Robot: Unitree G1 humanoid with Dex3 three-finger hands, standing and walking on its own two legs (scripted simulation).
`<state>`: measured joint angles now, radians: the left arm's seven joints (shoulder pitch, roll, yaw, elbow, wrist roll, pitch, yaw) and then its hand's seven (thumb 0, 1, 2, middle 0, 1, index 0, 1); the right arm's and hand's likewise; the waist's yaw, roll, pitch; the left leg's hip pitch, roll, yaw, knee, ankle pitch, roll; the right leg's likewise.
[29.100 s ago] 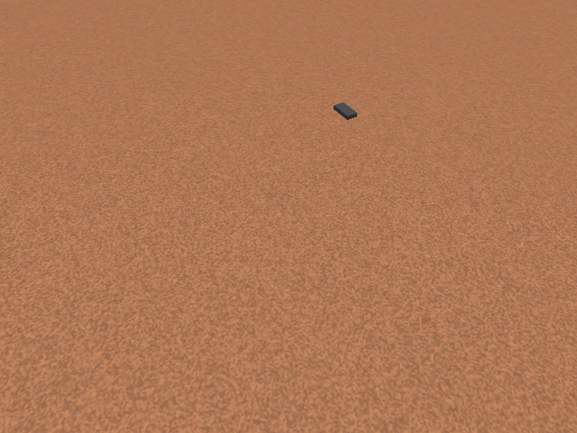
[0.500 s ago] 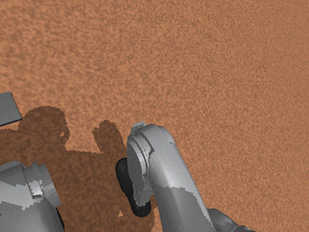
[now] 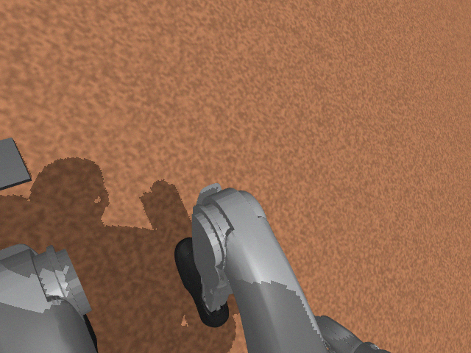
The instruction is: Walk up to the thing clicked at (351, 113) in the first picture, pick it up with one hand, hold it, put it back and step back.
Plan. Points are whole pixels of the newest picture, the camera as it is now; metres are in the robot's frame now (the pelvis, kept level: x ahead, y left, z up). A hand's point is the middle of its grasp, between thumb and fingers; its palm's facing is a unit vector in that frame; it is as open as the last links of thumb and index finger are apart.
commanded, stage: withdraw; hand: left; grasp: from above
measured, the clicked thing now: out of the picture +0.44 +0.26 -0.29
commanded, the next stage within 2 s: home in 0.94 s
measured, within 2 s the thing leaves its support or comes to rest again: neither
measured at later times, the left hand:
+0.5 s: hand out of the picture +0.45 +0.30 -0.13, palm faces -0.27 -0.06 -0.96, open 14.1 cm
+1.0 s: hand out of the picture +0.41 +0.25 -0.18, palm faces -0.41 -0.07 -0.91, open 14.0 cm
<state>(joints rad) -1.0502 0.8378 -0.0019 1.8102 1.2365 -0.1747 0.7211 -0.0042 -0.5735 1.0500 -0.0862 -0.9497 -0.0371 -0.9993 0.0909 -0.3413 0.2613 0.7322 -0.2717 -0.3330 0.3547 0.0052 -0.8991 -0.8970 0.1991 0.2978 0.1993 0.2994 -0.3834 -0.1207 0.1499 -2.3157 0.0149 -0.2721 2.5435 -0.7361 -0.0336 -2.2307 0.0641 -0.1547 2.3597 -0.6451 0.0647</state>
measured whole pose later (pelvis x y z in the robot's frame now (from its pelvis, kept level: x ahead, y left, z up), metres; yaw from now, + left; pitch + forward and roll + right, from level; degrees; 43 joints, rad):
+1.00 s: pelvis -0.01 -0.02 +0.02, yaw +7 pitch +31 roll -6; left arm -0.99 0.60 0.00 1.62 1.33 -0.16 0.63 0.00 -0.51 1.01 -0.09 -1.02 -0.09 -1.02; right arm 0.13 -0.31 0.07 0.75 -0.19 -0.10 0.15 0.01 -0.91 -0.90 0.20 0.30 0.20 0.30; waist -0.31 -0.07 -0.01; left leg -2.31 -0.01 -0.15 2.41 -0.66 -0.05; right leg -2.27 0.03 -0.06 2.34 -0.62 0.02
